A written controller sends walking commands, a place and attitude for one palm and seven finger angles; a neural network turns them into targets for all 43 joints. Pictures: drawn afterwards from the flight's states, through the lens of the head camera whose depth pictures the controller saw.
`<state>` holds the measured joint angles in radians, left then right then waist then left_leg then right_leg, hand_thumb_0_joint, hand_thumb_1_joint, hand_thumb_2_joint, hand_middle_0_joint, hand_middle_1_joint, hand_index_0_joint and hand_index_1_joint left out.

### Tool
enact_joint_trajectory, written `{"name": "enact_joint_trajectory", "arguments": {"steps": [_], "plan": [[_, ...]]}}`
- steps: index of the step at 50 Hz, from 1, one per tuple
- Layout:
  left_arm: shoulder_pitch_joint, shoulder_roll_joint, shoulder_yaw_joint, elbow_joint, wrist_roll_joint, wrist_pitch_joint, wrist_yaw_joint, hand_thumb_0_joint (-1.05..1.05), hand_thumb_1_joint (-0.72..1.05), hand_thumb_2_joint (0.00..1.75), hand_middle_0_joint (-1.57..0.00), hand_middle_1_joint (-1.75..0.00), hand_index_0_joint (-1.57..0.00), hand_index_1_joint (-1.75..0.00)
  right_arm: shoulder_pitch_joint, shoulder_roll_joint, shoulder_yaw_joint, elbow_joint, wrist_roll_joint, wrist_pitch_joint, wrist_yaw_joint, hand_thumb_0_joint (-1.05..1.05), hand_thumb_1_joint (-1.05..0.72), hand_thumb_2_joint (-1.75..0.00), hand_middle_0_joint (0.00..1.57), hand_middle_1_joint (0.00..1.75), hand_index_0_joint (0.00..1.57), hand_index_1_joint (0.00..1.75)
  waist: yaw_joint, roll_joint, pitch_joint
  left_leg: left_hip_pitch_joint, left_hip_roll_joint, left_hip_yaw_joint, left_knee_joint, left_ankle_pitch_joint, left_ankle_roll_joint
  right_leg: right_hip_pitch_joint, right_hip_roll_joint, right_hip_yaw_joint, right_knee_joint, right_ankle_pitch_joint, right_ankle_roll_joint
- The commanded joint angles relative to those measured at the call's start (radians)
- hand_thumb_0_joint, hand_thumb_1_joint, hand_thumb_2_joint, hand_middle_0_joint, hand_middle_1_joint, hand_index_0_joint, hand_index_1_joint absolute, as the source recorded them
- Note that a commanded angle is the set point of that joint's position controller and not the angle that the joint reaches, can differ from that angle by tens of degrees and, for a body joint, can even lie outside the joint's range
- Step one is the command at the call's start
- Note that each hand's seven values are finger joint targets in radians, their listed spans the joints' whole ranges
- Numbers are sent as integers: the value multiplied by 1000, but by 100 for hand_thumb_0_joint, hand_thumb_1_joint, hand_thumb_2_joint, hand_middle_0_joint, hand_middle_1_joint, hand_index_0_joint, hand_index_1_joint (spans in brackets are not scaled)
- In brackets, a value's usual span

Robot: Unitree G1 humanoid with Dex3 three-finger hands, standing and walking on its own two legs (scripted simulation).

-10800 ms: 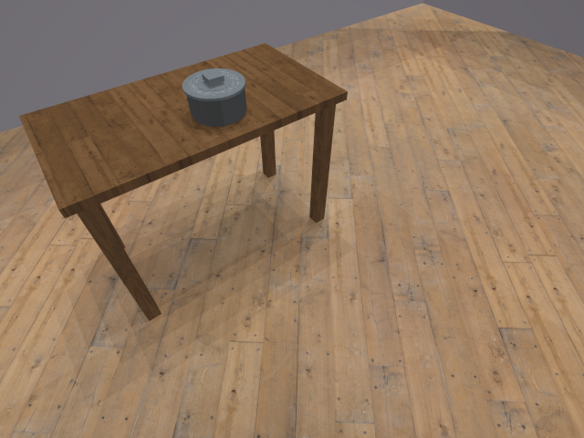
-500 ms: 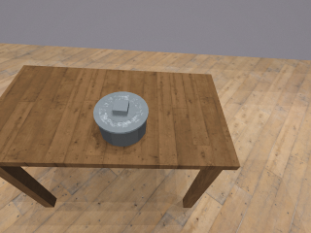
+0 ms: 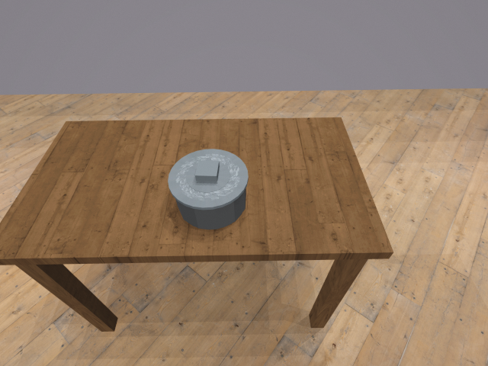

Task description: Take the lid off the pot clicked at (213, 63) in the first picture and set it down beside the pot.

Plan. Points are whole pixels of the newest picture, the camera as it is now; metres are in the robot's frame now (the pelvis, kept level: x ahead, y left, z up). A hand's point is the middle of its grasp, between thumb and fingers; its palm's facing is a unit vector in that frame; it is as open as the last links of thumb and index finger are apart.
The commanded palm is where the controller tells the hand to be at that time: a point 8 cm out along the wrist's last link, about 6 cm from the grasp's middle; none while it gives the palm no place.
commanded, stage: come to a stop and stand still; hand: left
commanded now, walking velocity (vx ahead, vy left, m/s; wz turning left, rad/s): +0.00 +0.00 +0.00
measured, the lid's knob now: (207, 170) +0.51 +0.11 +0.00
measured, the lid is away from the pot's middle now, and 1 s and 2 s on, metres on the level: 0.00 0.00 0.00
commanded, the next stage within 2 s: look again from close up in 0.42 s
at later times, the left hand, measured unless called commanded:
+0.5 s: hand out of the picture +0.00 +0.20 -0.17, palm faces -0.01 -0.98 -0.20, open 7.4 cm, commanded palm none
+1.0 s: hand out of the picture -0.01 +0.19 -0.17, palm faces +0.00 -0.98 -0.19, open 7.4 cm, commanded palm none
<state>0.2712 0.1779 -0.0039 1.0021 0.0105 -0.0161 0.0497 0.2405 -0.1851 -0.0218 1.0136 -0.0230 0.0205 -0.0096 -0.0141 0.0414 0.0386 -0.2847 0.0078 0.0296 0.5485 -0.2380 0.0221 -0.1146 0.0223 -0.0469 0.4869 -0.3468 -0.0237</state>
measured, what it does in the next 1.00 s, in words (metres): stands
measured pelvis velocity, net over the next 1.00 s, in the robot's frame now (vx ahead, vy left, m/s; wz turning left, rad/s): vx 0.00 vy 0.03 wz -0.02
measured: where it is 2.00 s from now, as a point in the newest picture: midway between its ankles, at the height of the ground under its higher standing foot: outside the picture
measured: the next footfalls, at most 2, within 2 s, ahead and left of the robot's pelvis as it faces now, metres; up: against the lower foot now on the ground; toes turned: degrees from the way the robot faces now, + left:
none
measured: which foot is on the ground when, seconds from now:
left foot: down 0.00-1.00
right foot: down 0.00-1.00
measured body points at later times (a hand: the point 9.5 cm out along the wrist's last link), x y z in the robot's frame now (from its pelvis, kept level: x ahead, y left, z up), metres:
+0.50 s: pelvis +0.00 +0.03 +0.00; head +0.02 +0.03 +0.45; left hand +0.00 +0.25 -0.15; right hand +0.02 -0.20 -0.16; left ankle +0.04 +0.10 -0.73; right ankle -0.05 -0.10 -0.73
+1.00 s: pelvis +0.00 +0.03 +0.00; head +0.02 +0.03 +0.45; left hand -0.01 +0.24 -0.15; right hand +0.00 -0.20 -0.16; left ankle +0.04 +0.10 -0.73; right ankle -0.05 -0.10 -0.73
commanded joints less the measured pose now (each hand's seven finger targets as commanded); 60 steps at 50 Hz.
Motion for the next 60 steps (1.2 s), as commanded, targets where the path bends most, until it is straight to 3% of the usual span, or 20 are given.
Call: {"name": "enact_joint_trajectory", "arguments": {"steps": [1,4,10,17,30,33,40,44,50,60], "plan": [[26,115,19,-48,-1,-12,5,0,90,90,-20,-30,-20,-30,29,-102,-19,-53,-1,-22,-6,0,-90,-90,20,30,20,30,-2,-24,35,50,69,-144,-117,-5,24,-158,-107,123,-127,55,-34],[41,109,15,-46,-1,-15,5,0,90,90,-20,-30,-20,-30,33,-104,-15,-45,2,-31,-6,0,-90,-90,20,30,20,30,6,-41,-10,69,77,-150,-121,68,33,-127,-108,113,-100,124,-26],[49,111,12,-30,1,-9,3,0,90,90,-20,-30,-20,-30,32,-107,-11,-27,5,-36,-7,0,-90,-90,20,30,20,30,11,-21,-12,92,87,-163,-149,108,43,-129,-107,93,-81,131,-17],[79,95,6,-5,4,-5,2,0,90,90,-20,-30,-20,-30,33,-100,-9,-2,7,-36,-6,0,-90,-90,20,30,20,30,14,-18,7,86,89,-165,-184,30,43,-150,-112,94,-93,79,-13],[122,85,0,41,7,-6,1,0,90,90,-20,-30,-20,-30,47,-83,-2,33,15,-45,-11,0,-90,-90,20,30,20,30,19,-32,-11,133,98,-149,-182,131,50,-139,-124,88,-97,152,-7],[124,78,-2,47,7,-3,1,0,90,90,-20,-30,-20,-30,53,-83,-2,40,14,-41,-11,0,-90,-90,20,30,20,30,15,-44,12,116,95,-147,-189,79,46,-150,-127,95,-104,121,-8],[130,80,-3,55,7,-5,0,0,90,90,-20,-30,-20,-30,63,-70,0,49,17,-41,-10,0,-90,-90,20,30,20,30,18,-61,17,113,94,-139,-185,96,47,-145,-133,94,-111,146,-10],[137,72,-2,56,7,-3,0,0,90,90,-20,-30,-20,-30,71,-69,1,54,15,-38,-11,0,-90,-90,20,30,20,30,16,-27,31,105,94,-146,-205,44,44,-159,-130,96,-111,107,-11],[140,73,-2,59,6,-7,-2,0,90,90,-20,-30,-20,-30,85,-60,2,60,18,-41,-11,0,-90,-90,20,30,20,30,19,-63,8,113,93,-137,-183,101,47,-136,-136,97,-112,160,-13],[141,65,-3,64,4,-8,-2,0,90,90,-20,-30,-20,-30,109,-45,3,75,19,-41,-13,0,-90,-90,20,30,20,30,15,-32,24,112,94,-132,-185,109,45,-138,-134,100,-116,166,-15]]}}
